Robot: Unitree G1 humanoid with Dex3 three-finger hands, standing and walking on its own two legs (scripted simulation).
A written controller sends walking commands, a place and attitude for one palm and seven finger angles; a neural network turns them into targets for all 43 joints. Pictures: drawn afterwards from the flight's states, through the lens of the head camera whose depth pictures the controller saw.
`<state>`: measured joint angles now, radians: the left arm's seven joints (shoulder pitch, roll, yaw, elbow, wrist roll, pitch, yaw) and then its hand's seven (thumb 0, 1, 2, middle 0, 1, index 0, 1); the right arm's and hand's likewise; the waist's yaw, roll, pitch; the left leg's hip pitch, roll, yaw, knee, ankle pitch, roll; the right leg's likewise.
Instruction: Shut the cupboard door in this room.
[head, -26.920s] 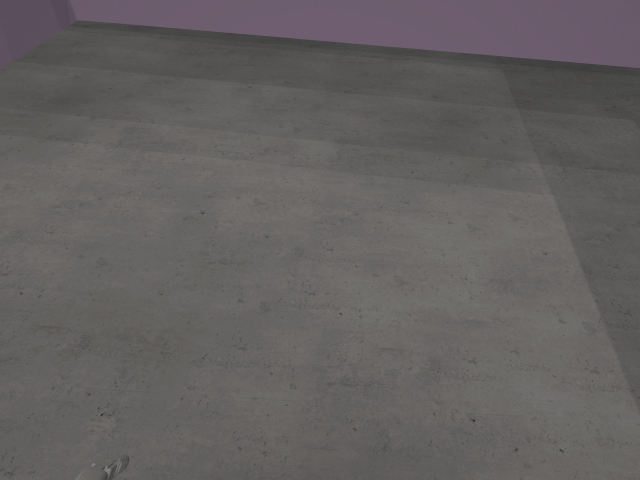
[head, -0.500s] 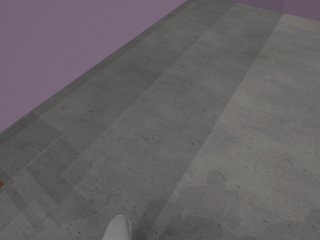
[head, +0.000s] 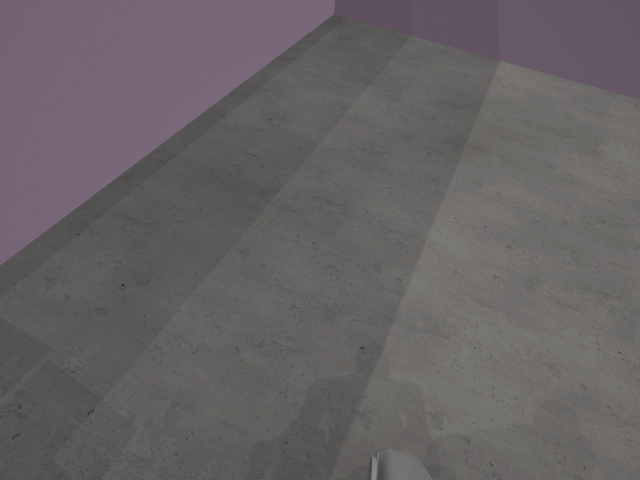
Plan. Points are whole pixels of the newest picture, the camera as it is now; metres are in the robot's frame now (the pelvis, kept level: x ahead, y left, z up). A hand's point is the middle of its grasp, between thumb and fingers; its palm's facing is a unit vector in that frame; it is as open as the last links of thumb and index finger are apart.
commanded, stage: walk to a spot facing it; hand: left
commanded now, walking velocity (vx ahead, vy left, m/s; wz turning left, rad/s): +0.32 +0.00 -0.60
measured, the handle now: out of the picture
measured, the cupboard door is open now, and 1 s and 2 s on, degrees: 86 86 86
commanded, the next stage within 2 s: turn to face it in 0.26 s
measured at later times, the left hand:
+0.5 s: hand (295, 348) +0.34 +0.06 -0.16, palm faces -0.27 -0.93 -0.24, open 7.4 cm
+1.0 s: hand (250, 378) +0.30 +0.13 -0.19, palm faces +0.08 -0.97 -0.23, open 7.3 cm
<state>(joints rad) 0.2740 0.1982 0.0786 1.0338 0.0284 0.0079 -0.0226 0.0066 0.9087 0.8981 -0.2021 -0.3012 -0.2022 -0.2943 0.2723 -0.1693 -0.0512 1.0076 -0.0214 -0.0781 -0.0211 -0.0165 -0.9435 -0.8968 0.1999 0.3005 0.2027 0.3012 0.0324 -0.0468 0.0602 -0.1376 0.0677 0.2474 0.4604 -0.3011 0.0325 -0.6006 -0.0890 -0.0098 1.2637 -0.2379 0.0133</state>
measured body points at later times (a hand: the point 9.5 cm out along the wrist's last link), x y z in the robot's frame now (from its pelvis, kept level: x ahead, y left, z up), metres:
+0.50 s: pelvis +0.19 -0.09 -0.01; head +0.23 -0.12 +0.44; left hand +0.36 +0.11 -0.14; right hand +0.15 -0.32 -0.17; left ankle +0.20 +0.09 -0.64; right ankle +0.23 -0.14 -0.74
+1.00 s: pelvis +0.28 -0.07 -0.01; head +0.34 -0.05 +0.43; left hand +0.29 +0.19 -0.18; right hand +0.37 -0.31 -0.15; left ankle +0.28 +0.04 -0.74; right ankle +0.23 -0.17 -0.69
